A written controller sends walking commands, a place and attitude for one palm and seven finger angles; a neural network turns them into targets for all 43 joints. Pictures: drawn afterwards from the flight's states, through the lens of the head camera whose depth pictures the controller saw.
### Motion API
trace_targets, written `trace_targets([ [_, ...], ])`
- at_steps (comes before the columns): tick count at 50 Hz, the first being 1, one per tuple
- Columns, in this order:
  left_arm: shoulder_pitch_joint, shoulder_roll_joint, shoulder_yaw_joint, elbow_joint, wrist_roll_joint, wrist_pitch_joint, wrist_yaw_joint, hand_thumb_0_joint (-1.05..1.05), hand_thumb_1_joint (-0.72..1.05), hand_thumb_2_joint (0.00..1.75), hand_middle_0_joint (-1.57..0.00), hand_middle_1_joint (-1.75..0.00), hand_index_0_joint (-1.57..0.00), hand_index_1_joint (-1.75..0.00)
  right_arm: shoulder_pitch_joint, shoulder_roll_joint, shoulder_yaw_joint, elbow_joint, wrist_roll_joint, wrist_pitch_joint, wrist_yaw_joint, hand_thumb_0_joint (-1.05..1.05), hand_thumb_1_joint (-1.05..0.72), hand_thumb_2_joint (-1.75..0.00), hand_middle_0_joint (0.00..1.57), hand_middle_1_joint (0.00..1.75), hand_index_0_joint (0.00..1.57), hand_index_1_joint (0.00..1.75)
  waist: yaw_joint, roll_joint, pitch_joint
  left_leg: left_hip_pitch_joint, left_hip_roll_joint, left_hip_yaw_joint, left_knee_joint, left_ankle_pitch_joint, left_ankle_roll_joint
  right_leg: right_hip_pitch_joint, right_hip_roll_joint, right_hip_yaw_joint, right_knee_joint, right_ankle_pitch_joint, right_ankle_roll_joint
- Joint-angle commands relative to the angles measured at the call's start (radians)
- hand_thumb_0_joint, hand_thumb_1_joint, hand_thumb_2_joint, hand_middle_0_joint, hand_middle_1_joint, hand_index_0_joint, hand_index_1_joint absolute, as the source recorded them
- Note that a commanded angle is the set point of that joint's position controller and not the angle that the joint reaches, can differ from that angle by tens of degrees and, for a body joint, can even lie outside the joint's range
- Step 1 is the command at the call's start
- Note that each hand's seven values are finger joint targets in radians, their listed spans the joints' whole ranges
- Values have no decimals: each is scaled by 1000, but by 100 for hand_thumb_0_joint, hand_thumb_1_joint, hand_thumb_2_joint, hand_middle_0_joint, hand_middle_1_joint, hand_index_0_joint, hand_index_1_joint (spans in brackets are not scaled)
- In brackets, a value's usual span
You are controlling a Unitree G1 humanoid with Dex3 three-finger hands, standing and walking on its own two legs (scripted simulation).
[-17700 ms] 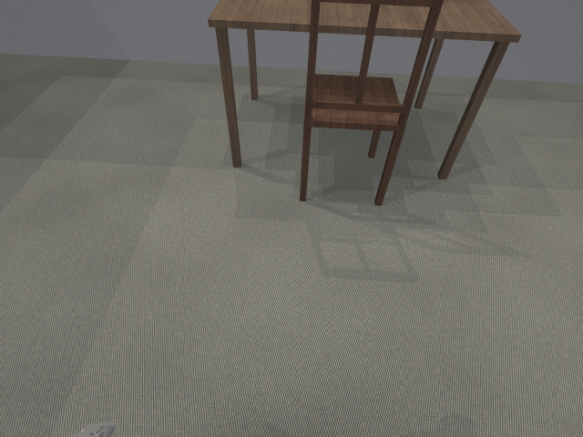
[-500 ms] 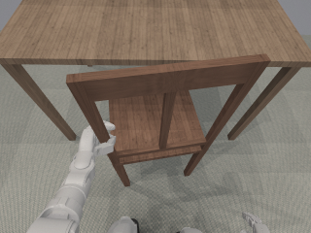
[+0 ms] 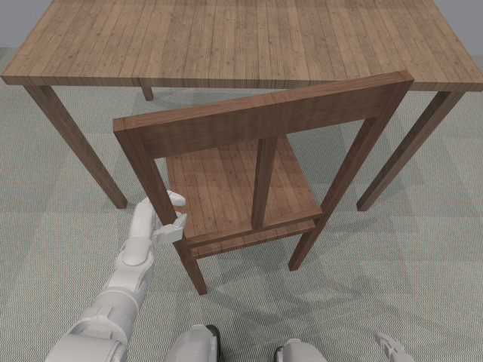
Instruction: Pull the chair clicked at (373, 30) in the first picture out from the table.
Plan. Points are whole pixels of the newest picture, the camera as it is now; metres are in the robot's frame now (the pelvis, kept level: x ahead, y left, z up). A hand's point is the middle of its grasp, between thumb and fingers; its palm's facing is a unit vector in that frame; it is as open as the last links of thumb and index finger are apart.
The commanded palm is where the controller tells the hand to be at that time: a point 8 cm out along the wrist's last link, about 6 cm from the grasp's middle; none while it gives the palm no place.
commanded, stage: step backward, pulling the chair out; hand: left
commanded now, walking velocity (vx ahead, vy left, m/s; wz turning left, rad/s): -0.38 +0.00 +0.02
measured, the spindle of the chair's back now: (261, 190) +0.42 -0.02 -0.04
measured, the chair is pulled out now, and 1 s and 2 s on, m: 0.10 0.21 0.41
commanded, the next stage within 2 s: none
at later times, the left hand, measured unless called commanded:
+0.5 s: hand (178, 245) +0.31 +0.13 -0.06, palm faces +0.05 -0.98 -0.18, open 5.8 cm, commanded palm +0.28 +0.18 -0.05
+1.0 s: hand (175, 299) +0.22 +0.12 -0.06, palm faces +0.04 -0.98 -0.19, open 5.8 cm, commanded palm +0.20 +0.17 -0.05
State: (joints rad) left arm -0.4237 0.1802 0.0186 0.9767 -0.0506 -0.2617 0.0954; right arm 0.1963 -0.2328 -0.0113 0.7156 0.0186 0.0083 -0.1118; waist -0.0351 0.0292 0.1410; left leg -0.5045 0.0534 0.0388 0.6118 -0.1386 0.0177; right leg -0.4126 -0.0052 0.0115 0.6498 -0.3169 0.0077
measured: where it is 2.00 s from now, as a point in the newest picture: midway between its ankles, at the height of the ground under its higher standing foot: outside the picture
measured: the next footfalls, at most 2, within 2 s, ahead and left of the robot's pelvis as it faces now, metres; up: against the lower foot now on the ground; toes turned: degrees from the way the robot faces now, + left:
left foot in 0.28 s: +0.02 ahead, +0.13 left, +0.00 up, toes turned +1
right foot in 0.86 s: -0.02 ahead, -0.14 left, +0.00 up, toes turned -1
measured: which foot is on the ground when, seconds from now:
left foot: down 0.00-0.12, up 0.14-0.26, down 0.28-0.94, up 0.96-1.00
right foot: down 0.00-0.76, up 0.78-0.84, down 0.86-1.00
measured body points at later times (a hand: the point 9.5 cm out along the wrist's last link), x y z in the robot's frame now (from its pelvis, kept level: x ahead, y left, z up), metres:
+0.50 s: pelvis -0.04 -0.01 +0.00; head +0.05 -0.02 +0.44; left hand +0.30 +0.18 -0.04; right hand +0.08 -0.27 -0.12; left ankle +0.00 +0.12 -0.72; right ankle +0.00 -0.14 -0.72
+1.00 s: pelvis -0.13 -0.02 +0.00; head -0.05 -0.02 +0.44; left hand +0.21 +0.17 -0.04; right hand -0.02 -0.26 -0.13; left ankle -0.07 +0.13 -0.71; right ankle -0.06 -0.14 -0.72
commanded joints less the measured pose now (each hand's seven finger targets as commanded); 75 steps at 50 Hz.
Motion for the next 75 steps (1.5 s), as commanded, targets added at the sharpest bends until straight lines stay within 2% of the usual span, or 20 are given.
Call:
trace_targets([
  [1, -215, 164, 34, -215, 35, -59, 5, 0, 90, 90, -50, -145, -50, -145, 11, -154, -52, -113, -2, -43, -5, 0, -90, -90, 20, 30, 20, 30, 8, 116, -388, 156, 194, -225, -143, -69, 64, 151, -28, 20, -44, 13, -29],
  [6, -196, 232, 61, -230, 42, -67, 24, 0, 90, 90, -50, -145, -50, -145, 26, -139, -54, -99, 10, -56, -16, 0, -90, -90, 20, 30, 20, 30, -1, -165, -354, 187, -24, -57, 219, -320, -53, -54, -301, 320, -339, -202, -147],
  [9, -236, 224, 64, -228, 47, -37, 34, 0, 90, 90, -50, -145, -50, -145, -6, -122, -33, -69, 3, -67, -11, 0, -90, -90, 20, 30, 20, 30, 6, -172, -392, 103, -35, -128, 237, -308, -58, 156, -353, 272, -235, 377, -165],
  [15, -235, 155, 25, -229, 28, -18, 16, 0, 90, 90, -50, -145, -50, -145, 25, -167, -52, -90, 11, -32, -16, 0, -90, -90, 20, 30, 20, 30, 15, -11, -408, 263, 142, -196, -127, 278, 21, 162, -93, 27, -49, 359, -5],
  [18, -255, 107, -7, -273, 38, -21, 9, 0, 90, 90, -50, -145, -50, -145, 12, -151, -49, -103, -6, -19, -3, 0, -90, -90, 20, 30, 20, 30, 15, 189, -443, 302, 210, -249, -126, 477, 65, 101, -44, -13, 97, 71, -5],
  [22, -221, 109, 5, -287, 46, -31, 6, 0, 90, 90, -50, -145, -50, -145, 30, -149, -53, -99, -12, -29, 21, 0, -90, -90, 20, 30, 20, 30, 13, 165, -439, 356, 210, -224, -28, 591, 59, 132, -51, 5, -34, 168, -27],
  [25, -191, 209, 68, -282, 46, -42, 13, 0, 90, 90, -50, -145, -50, -145, 59, -160, -69, -109, 7, -21, 7, 0, -90, -90, 20, 30, 20, 30, -14, -53, -520, 235, 96, -115, 73, 339, -35, 321, -171, 109, -110, 685, -77],
  [27, -194, 207, 55, -290, 41, -43, 15, 0, 90, 90, -50, -145, -50, -145, 7, -141, -65, -118, 13, -20, -1, 0, -90, -90, 20, 30, 20, 30, -4, -138, -496, 146, -13, -82, 214, -237, -72, 292, -344, 262, -203, 724, -160],
  [29, -187, 212, 63, -272, 45, -19, 23, 0, 90, 90, -50, -145, -50, -145, -22, -134, -50, -113, 7, -25, -7, 0, -90, -90, 20, 30, 20, 30, 13, -141, -440, 87, -25, -135, 254, -373, -64, 248, -388, 252, -226, 602, -177],
  [34, -195, 139, 12, -304, 27, 7, 23, 0, 90, 90, -50, -145, -50, -145, 7, -163, -50, -113, 10, -18, -23, 0, -90, -90, 20, 30, 20, 30, -3, -129, -454, 236, 71, -147, -117, 95, -9, 218, -176, 57, -125, 421, -35],
  [38, -248, 90, -33, -316, 33, -10, 16, 0, 90, 90, -50, -145, -50, -145, -26, -147, -38, -141, -1, -7, -15, 0, -90, -90, 20, 30, 20, 30, 18, 199, -375, 118, 213, -250, -224, 40, 73, 149, -35, -28, 98, 20, -6],
  [44, -275, 105, -26, -285, 54, -37, 9, 0, 90, 90, -50, -145, -50, -145, 29, -140, -46, -96, -12, -33, 9, 0, -90, -90, 20, 30, 20, 30, 2, 138, -410, 246, 181, -183, -48, 348, 34, 176, -64, 18, -64, 293, -22],
  [47, -252, 185, 22, -256, 42, -47, 15, 0, 90, 90, -50, -145, -50, -145, 36, -139, -69, -97, 11, -33, -5, 0, -90, -90, 20, 30, 20, 30, -14, -147, -455, 186, 19, -56, 119, -70, -51, 175, -249, 228, -223, 357, -98],
  [50, -205, 222, 57, -198, 46, -23, 28, 0, 90, 90, -50, -145, -50, -145, -4, -144, -58, -79, 7, -42, -7, 0, -90, -90, 20, 30, 20, 30, 20, -154, -394, 131, -53, -113, 313, -381, -57, 94, -379, 304, -336, 157, -177],
  [54, -194, 136, 18, -194, 29, 1, 15, 0, 90, 90, -50, -145, -50, -145, 42, -137, -32, -63, 11, -55, -4, 0, -90, -90, 20, 30, 20, 30, -7, -217, -411, 234, -17, -88, -82, -229, -38, 159, -271, 141, -215, 235, -89],
  [59, -290, 61, -44, -310, 25, -7, 0, 0, 90, 90, -50, -145, -50, -145, -3, -141, -37, -127, -4, -36, 0, 0, -90, -90, 20, 30, 20, 30, 21, 191, -352, 131, 281, -320, -237, 88, 122, 111, -20, -15, 201, -90, -5],
  [66, -265, 94, -19, -260, 56, -36, -5, 0, 90, 90, -50, -145, -50, -145, 64, -145, -41, -59, -17, -59, 36, 0, -90, -90, 20, 30, 20, 30, 4, 209, -391, 466, 224, -230, -18, 653, 66, 118, -26, 3, -177, 144, -22],
  [68, -271, 161, 30, -247, 55, -40, 1, 0, 90, 90, -50, -145, -50, -145, 58, -149, -62, -76, 0, -51, 28, 0, -90, -90, 20, 30, 20, 30, -8, 34, -464, 324, 141, -113, 35, 374, -11, 284, -98, 60, -189, 502, -45],
  [70, -234, 235, 70, -208, 42, -37, 14, 0, 90, 90, -50, -145, -50, -145, 42, -146, -74, -87, 19, -50, 9, 0, -90, -90, 20, 30, 20, 30, 3, -202, -483, 143, -15, -59, 235, -255, -73, 342, -342, 288, -229, 765, -166],
  [75, -188, 208, 83, -204, 42, 21, 21, 0, 90, 90, -50, -145, -50, -145, -15, -125, -33, -77, 13, -46, 8, 0, -90, -90, 20, 30, 20, 30, 19, -161, -460, 84, -37, -138, 284, -395, -73, 349, -379, 205, -188, 739, -172],
])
